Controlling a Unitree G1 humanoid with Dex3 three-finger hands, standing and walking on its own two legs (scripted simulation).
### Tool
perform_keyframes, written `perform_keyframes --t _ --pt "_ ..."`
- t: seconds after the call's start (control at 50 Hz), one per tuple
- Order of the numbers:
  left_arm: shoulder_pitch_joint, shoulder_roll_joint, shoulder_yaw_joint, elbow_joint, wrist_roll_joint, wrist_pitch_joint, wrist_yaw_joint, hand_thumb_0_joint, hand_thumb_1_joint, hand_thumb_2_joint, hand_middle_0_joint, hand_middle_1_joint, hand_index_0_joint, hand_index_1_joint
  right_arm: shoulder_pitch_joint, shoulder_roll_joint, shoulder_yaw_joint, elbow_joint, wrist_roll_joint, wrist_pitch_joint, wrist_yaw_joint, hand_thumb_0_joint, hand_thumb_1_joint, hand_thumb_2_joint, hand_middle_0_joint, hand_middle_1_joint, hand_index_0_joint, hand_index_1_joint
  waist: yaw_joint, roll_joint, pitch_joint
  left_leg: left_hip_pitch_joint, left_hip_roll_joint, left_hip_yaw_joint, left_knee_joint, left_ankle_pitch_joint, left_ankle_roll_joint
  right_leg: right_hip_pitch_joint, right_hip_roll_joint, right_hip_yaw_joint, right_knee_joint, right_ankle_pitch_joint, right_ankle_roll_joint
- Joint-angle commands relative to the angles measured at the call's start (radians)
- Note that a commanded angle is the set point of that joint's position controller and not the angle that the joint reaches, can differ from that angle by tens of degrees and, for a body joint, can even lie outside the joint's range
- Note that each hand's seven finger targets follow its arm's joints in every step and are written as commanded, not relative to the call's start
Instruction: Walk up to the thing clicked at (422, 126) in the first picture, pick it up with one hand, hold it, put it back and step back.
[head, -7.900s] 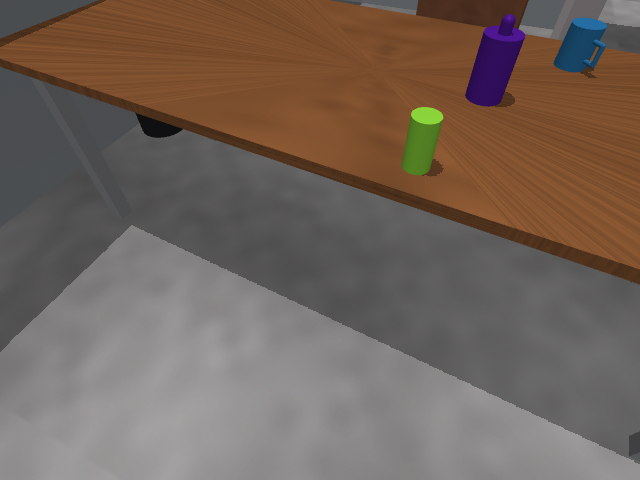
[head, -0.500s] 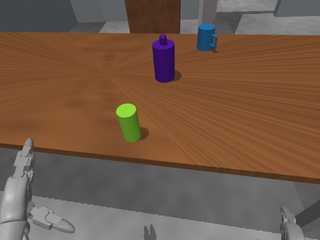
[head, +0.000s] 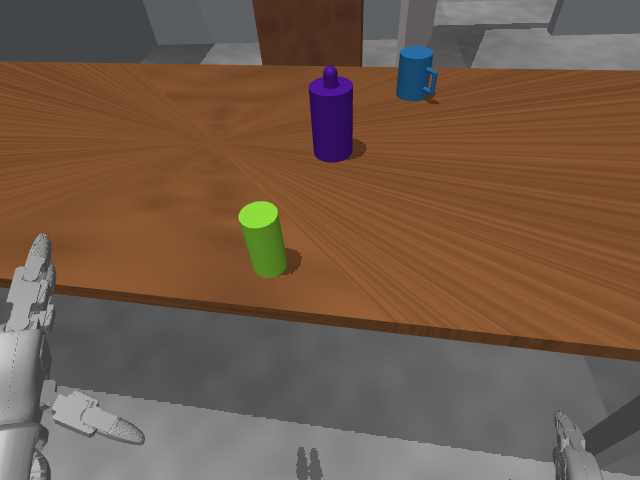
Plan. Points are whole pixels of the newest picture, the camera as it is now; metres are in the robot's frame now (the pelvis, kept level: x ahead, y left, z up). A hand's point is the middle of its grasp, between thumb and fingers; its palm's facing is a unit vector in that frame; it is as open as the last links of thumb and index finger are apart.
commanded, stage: rise first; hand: left
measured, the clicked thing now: (264, 241) +0.44 +0.15 +0.04
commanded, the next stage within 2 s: go down in 0.12 s
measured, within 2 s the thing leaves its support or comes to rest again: neither
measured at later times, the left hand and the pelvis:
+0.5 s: hand (87, 334) +0.21 +0.26 +0.15, palm faces +0.35 -0.84 -0.41, open 17.6 cm; pelvis +0.00 +0.00 -0.01, yaw +1 degrees
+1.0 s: hand (90, 269) +0.29 +0.30 +0.15, palm faces +0.17 -0.96 -0.23, open 17.7 cm; pelvis +0.01 +0.01 -0.01, yaw +0 degrees
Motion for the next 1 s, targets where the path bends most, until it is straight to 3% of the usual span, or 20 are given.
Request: perform_keyframes --t 0.0,0.06,0.08,0.1,0.2,0.22,0.24,0.26,0.28,0.32,0.34,0.36,0.44,0.46,0.6,0.66,0.68,0.78,0.86,0.98 --pt "-0.064 0.206 0.140 -0.227 -0.011 -0.067 0.023 0.000 -0.550 0.057 -0.049 -0.039 -0.038 -0.052 -0.095 -0.159 -0.058 -0.183 0.001 -0.057 -0.012 0.000 0.550 -0.054 0.052 0.054 0.051 0.054 0.009 -0.011 -0.061 -0.015 -0.030 0.066 -0.072 0.105 0.033 0.011 0.046 -0.079 -0.079 0.091 -0.034" --pt "-0.048 0.172 0.102 -0.237 -0.011 -0.074 0.019 0.000 -0.545 0.058 -0.047 -0.034 -0.035 -0.048 -0.081 -0.123 -0.040 -0.148 0.000 -0.058 -0.007 0.000 0.557 -0.054 0.052 0.054 0.052 0.054 0.011 -0.009 -0.053 -0.019 -0.034 0.071 -0.071 0.091 0.037 0.006 0.040 -0.075 -0.081 0.082 -0.033" --pt "-0.086 0.172 0.100 -0.277 -0.013 -0.083 0.018 0.000 -0.552 0.064 -0.049 -0.033 -0.032 -0.052 -0.128 -0.154 -0.056 -0.197 0.001 -0.067 -0.009 0.000 0.555 -0.056 0.052 0.054 0.052 0.054 0.005 -0.015 -0.062 -0.015 -0.032 0.069 -0.073 0.083 0.036 0.003 0.044 -0.076 -0.078 0.076 -0.033" --pt "-0.076 0.202 0.138 -0.242 -0.012 -0.079 0.022 0.000 -0.560 0.071 -0.052 -0.041 -0.033 -0.060 -0.093 -0.167 -0.073 -0.157 0.000 -0.066 -0.012 0.000 0.549 -0.058 0.052 0.054 0.052 0.054 0.002 -0.010 -0.044 -0.023 -0.031 0.068 -0.075 0.065 0.036 -0.006 0.046 -0.077 -0.081 0.061 -0.032" --pt "-0.056 0.212 0.151 -0.255 -0.011 -0.084 0.022 0.000 -0.548 0.000 -0.071 -0.055 -0.075 -0.047 -0.070 -0.153 -0.064 -0.187 -0.002 -0.065 -0.014 0.000 0.512 -0.051 0.051 0.050 0.050 0.050 0.000 -0.033 -0.110 0.012 -0.036 0.073 -0.052 0.150 0.039 0.027 0.036 -0.071 -0.074 0.146 -0.025" --pt "-0.123 0.134 0.131 -0.257 -0.023 -0.126 -0.003 0.000 -0.561 0.080 -0.047 -0.025 -0.010 -0.064 -0.099 -0.082 -0.003 -0.161 -0.016 -0.058 0.002 0.000 0.592 -0.047 0.050 0.054 0.051 0.054 -0.014 -0.060 -0.112 -0.034 -0.037 0.070 -0.004 0.130 0.034 -0.007 0.039 -0.068 -0.038 0.122 -0.019" --pt "-0.040 0.257 0.194 -0.207 -0.010 -0.094 0.019 0.000 -0.552 0.004 -0.065 -0.066 -0.068 -0.061 -0.075 -0.173 -0.087 -0.174 -0.001 -0.059 -0.015 0.000 0.518 -0.050 0.051 0.050 0.050 0.050 0.010 -0.015 -0.072 -0.001 -0.039 0.076 -0.056 0.135 0.037 0.009 0.035 -0.072 -0.071 0.128 -0.025" --pt "-0.117 0.118 0.104 -0.225 -0.024 -0.130 -0.011 0.000 -0.593 0.038 -0.081 -0.073 -0.065 -0.087 -0.097 -0.109 -0.023 -0.145 -0.017 -0.053 0.001 0.000 0.527 -0.051 0.050 0.050 0.050 0.050 -0.018 -0.062 -0.065 -0.051 -0.036 0.070 -0.014 0.088 0.033 -0.035 0.040 -0.069 -0.040 0.082 -0.022" --pt "-0.096 0.136 0.128 -0.195 -0.029 -0.140 -0.025 0.000 -0.611 0.037 -0.082 -0.070 -0.065 -0.087 -0.109 -0.115 -0.038 -0.137 -0.016 -0.053 0.004 0.000 0.528 -0.051 0.050 0.050 0.050 0.050 -0.004 -0.053 -0.078 -0.051 -0.036 0.071 -0.004 0.092 0.032 -0.034 0.035 -0.067 -0.029 0.083 -0.021" --pt "-0.141 0.177 0.167 -0.180 -0.042 -0.136 -0.040 0.000 -0.611 0.039 -0.087 -0.073 -0.068 -0.092 -0.104 -0.156 -0.068 -0.159 -0.015 -0.046 0.000 0.000 0.534 -0.049 0.050 0.050 0.050 0.050 -0.019 -0.053 -0.077 -0.060 -0.036 0.068 -0.004 0.074 0.030 -0.050 0.039 -0.068 -0.027 0.069 -0.022" --pt "-0.121 0.219 0.195 -0.172 -0.035 -0.134 -0.040 0.000 -0.611 0.030 -0.088 -0.067 -0.067 -0.087 -0.077 -0.121 -0.047 -0.108 -0.012 -0.035 0.005 0.000 0.525 -0.051 0.050 0.050 0.050 0.050 0.004 -0.009 -0.071 -0.083 -0.039 0.064 -0.005 0.061 0.029 -0.055 0.039 -0.068 -0.023 0.050 -0.028" --pt "-0.176 0.207 0.174 -0.180 -0.037 -0.132 -0.049 0.000 -0.604 0.023 -0.080 -0.059 -0.064 -0.075 -0.098 -0.171 -0.075 -0.162 -0.013 -0.034 0.003 0.000 0.527 -0.050 0.050 0.050 0.050 0.050 -0.023 -0.015 -0.085 -0.073 -0.038 0.066 -0.004 0.066 0.026 -0.062 0.041 -0.068 -0.019 0.064 -0.026" --pt "-0.269 0.229 0.199 -0.124 -0.056 -0.112 -0.073 0.000 -0.602 0.019 -0.084 -0.055 -0.066 -0.070 -0.113 -0.133 -0.049 -0.123 -0.011 -0.024 0.000 0.000 0.531 -0.050 0.050 0.050 0.050 0.050 -0.027 -0.019 -0.106 -0.078 -0.039 0.060 0.016 0.075 0.029 -0.065 0.037 -0.065 -0.002 0.075 -0.021" --pt "-0.300 0.255 0.231 -0.118 -0.072 -0.113 -0.081 0.000 -0.611 0.022 -0.088 -0.055 -0.069 -0.073 -0.123 -0.096 -0.016 -0.107 -0.007 -0.023 0.000 0.000 0.532 -0.050 0.050 0.050 0.050 0.050 -0.013 0.004 -0.108 -0.091 -0.040 0.061 0.020 0.077 0.028 -0.059 0.035 -0.063 0.003 0.079 -0.021" --pt "-0.523 0.345 0.225 0.073 -0.132 -0.028 -0.204 0.000 -0.586 0.039 -0.083 -0.043 -0.058 -0.067 -0.181 -0.139 -0.001 -0.119 0.005 -0.031 -0.047 0.000 0.543 -0.051 0.050 0.050 0.050 0.050 -0.056 -0.019 -0.134 -0.090 -0.044 0.055 0.015 0.004 0.042 -0.086 0.028 -0.052 -0.018 0.023 -0.021" --pt "-0.589 0.403 0.268 0.109 -0.156 0.007 -0.259 0.000 -0.572 0.015 -0.081 -0.035 -0.062 -0.051 -0.131 -0.105 0.034 -0.073 0.007 -0.027 -0.055 0.000 0.537 -0.052 0.050 0.050 0.050 0.050 -0.039 0.027 -0.202 -0.069 -0.043 0.051 0.029 0.104 0.040 -0.051 0.030 -0.056 0.002 0.118 -0.028" --pt "-0.600 0.418 0.283 0.132 -0.168 0.020 -0.278 0.000 -0.564 0.029 -0.072 -0.041 -0.056 -0.055 -0.136 -0.131 0.016 -0.084 0.009 -0.027 -0.059 0.000 0.538 -0.052 0.050 0.050 0.050 0.050 -0.039 0.024 -0.212 -0.065 -0.040 0.049 0.031 0.132 0.037 -0.052 0.034 -0.060 0.008 0.137 -0.029" --pt "-0.633 0.432 0.315 0.232 -0.226 0.090 -0.355 0.000 -0.607 0.015 -0.064 -0.038 -0.054 -0.048 -0.143 -0.113 0.053 -0.134 0.018 -0.035 -0.058 0.000 0.527 -0.054 0.050 0.050 0.050 0.050 -0.025 0.015 -0.266 -0.068 -0.034 0.052 0.044 0.225 0.032 -0.018 0.032 -0.061 0.017 0.215 -0.031" --pt "-0.619 0.381 0.268 0.244 -0.224 0.124 -0.393 0.000 -0.609 0.013 -0.063 -0.026 -0.050 -0.039 -0.178 -0.095 0.093 -0.173 0.015 -0.043 -0.054 0.000 0.526 -0.055 0.050 0.050 0.050 0.050 -0.013 0.022 -0.239 -0.077 -0.027 0.051 0.041 0.246 0.026 -0.037 0.039 -0.065 0.026 0.214 -0.038" --pt "-0.724 0.453 0.315 0.179 -0.210 0.131 -0.392 0.000 -0.611 0.002 -0.063 -0.024 -0.051 -0.036 -0.093 -0.170 0.021 -0.157 0.001 -0.049 -0.065 0.000 0.518 -0.057 0.050 0.050 0.050 0.050 -0.037 0.054 -0.278 -0.036 -0.017 0.045 0.050 0.293 0.017 -0.052 0.048 -0.063 0.044 0.242 -0.038"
